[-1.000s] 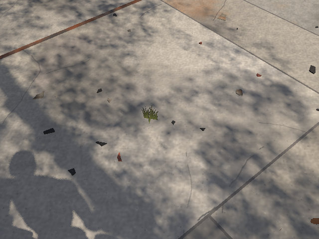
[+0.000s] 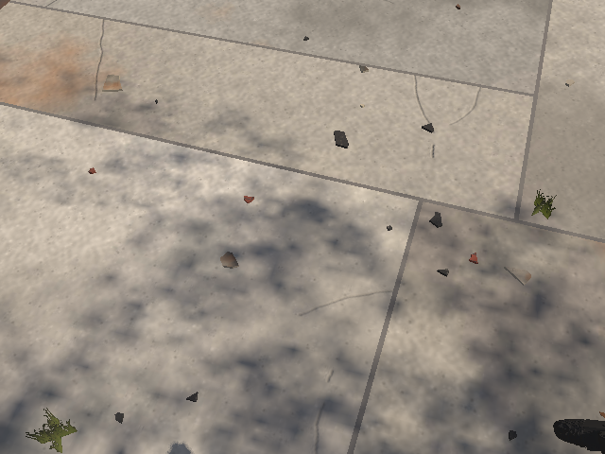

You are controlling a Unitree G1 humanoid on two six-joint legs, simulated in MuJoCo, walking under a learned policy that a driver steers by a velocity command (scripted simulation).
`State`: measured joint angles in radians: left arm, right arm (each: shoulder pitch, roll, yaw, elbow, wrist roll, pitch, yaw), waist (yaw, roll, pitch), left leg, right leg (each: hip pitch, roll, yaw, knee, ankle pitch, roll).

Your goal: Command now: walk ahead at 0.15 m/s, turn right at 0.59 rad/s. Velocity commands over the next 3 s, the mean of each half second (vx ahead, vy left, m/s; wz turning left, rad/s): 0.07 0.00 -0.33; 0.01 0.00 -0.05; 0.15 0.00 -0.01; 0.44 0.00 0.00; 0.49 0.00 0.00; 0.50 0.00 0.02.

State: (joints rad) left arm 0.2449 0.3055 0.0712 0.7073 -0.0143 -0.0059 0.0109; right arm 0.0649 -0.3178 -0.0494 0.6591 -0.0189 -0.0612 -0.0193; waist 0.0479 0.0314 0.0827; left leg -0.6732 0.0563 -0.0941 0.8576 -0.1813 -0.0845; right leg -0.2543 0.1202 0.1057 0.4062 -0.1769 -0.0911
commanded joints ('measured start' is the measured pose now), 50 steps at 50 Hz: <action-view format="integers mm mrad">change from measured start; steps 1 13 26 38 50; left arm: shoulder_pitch -27 32 -43 -11 5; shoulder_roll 166 167 129 48 35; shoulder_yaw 46 34 8 -22 -24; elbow -63 -38 6 57 155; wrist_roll -8 4 37 25 19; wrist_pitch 9 49 44 -3 -11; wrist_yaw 24 36 11 15 12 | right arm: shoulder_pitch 11 74 105 95 97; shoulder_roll -56 -66 -7 -33 -43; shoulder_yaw -12 -17 11 -2 -10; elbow -49 -40 22 114 220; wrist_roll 9 2 -6 8 15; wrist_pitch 2 10 29 39 61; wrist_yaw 8 20 30 7 -17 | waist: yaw -26 -38 -103 -58 -59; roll -113 52 -170 -51 -39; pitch -190 -228 -152 -78 -88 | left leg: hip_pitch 170 622 398 488 533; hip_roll -64 251 -36 -24 -20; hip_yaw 31 -347 49 36 36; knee -135 -471 -431 -385 -383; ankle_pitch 128 412 -136 120 182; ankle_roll -9 337 91 73 70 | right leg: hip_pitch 29 -278 37 -8 32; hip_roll -205 -52 -241 -167 -147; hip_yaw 159 85 86 29 -3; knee -18 783 -6 14 8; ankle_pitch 529 -438 -88 16 132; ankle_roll -110 171 12 59 63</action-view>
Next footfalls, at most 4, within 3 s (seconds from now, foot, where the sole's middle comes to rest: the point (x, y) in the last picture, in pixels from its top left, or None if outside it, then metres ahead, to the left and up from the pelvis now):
0.16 left None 0.23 0.13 -0.78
0.48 right None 0.12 -0.11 -0.78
1.92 right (417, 378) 0.58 -0.16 -0.78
2.44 left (333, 250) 0.92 0.04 -0.78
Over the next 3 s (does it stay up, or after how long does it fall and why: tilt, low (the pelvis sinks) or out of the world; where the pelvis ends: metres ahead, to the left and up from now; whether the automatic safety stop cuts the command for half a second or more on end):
stays up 1.03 -0.11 -0.02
